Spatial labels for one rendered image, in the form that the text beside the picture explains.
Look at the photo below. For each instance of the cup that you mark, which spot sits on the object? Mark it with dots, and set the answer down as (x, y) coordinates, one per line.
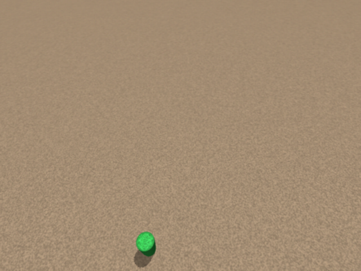
(146, 243)

